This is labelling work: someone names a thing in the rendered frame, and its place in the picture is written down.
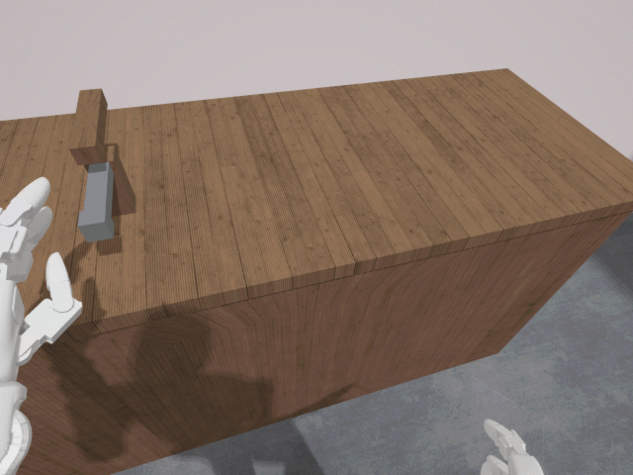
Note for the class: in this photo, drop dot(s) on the robot left hand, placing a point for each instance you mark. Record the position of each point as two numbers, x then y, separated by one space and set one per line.
23 223

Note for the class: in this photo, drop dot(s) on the tap lever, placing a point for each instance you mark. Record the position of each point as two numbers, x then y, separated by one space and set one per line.
95 221

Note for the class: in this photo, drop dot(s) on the counter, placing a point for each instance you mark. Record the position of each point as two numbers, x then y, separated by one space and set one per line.
275 254

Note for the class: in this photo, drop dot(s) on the robot right hand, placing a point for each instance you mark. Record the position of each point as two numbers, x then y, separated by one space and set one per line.
512 448

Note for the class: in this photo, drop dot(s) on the left robot forearm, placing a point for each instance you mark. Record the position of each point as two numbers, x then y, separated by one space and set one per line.
15 428

